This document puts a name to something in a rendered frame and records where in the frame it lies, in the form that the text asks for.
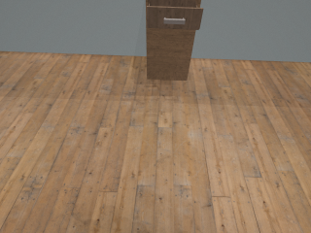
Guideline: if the handle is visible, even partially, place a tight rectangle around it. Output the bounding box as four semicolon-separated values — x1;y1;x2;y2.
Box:
163;17;186;25

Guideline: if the cabinet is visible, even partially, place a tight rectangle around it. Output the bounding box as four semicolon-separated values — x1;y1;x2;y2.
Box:
146;0;201;81

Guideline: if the drawer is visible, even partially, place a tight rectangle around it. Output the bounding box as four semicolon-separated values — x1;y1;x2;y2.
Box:
147;0;204;30

